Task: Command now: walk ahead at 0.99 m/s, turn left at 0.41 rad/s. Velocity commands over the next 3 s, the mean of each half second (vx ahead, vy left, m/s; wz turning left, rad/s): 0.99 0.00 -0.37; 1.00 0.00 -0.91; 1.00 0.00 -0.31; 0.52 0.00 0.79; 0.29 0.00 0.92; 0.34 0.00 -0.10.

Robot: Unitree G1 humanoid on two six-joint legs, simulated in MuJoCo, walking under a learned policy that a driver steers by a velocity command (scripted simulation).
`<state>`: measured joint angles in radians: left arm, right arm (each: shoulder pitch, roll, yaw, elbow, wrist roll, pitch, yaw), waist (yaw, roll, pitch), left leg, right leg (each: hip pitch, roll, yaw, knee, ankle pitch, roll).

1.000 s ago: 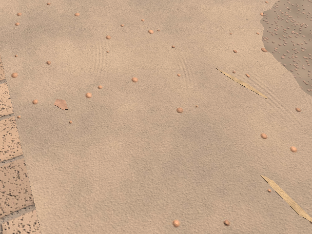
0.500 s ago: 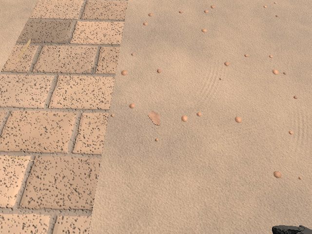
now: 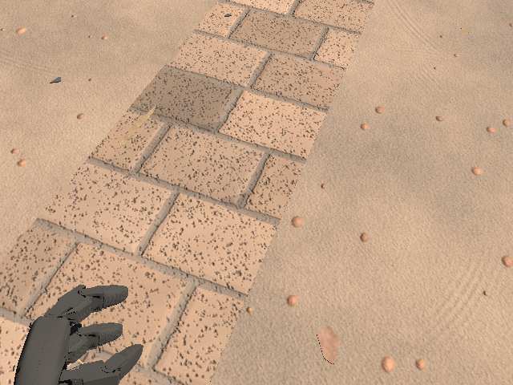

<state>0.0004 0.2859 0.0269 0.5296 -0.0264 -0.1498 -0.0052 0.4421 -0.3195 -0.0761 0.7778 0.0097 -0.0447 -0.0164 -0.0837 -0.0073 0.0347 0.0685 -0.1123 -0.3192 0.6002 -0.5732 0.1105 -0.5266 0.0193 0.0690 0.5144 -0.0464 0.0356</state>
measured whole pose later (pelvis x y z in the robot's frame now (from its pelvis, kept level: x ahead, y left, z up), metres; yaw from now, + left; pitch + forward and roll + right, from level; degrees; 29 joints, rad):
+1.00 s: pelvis +0.78 -0.20 +0.02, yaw -43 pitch -2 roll +0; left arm 0.35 0.31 0.05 0.66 0.00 -0.05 -0.04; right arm 0.15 -0.27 0.00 0.66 0.01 -0.14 0.00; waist 0.03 0.01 0.09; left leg -0.46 0.05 -0.14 1.27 -0.33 0.00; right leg -0.31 0.17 0.01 0.58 -0.23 -0.17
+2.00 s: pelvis +1.33 -0.70 +0.03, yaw -23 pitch +1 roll -3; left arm 0.13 0.31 0.08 0.75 0.00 -0.04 0.01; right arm 0.18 -0.38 -0.10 0.60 0.02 0.04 -0.01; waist 0.03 0.02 0.12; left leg -0.62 0.08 0.02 0.91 -0.23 -0.06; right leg -0.20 -0.02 -0.15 0.37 -0.17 0.00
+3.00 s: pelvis +1.63 -0.77 +0.03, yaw -4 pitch +2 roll +1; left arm 0.35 0.31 0.06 0.80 -0.04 -0.03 0.01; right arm 0.16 -0.26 -0.05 0.60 0.00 -0.08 -0.01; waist 0.04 -0.03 0.00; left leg -0.26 -0.04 0.00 0.45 -0.23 0.03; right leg -0.33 0.02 0.10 0.95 -0.44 -0.05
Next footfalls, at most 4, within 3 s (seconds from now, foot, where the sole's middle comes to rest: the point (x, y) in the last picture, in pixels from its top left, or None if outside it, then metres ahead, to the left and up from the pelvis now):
0.40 left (193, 360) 0.52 0.12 -0.74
0.84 right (330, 251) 0.82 -0.28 -0.74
1.28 left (350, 145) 1.25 -0.43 -0.74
1.72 right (457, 126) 1.32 -0.84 -0.74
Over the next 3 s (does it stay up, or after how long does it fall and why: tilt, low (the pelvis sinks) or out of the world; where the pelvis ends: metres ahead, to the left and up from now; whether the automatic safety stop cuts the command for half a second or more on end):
stays up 1.63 -0.77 0.03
